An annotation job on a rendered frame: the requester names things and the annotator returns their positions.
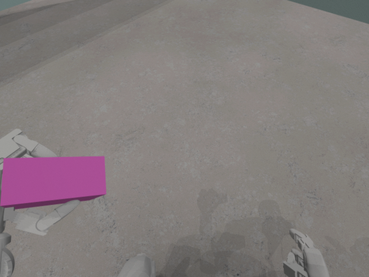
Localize left robot hand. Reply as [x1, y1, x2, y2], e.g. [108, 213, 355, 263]
[0, 129, 80, 236]

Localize robot left thigh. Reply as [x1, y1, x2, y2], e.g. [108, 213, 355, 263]
[117, 256, 156, 277]

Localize right robot hand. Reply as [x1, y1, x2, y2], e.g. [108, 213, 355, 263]
[283, 229, 330, 277]

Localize left robot forearm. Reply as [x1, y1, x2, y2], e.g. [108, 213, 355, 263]
[0, 233, 15, 277]

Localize sponge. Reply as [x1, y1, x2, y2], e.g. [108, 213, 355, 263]
[0, 156, 106, 209]

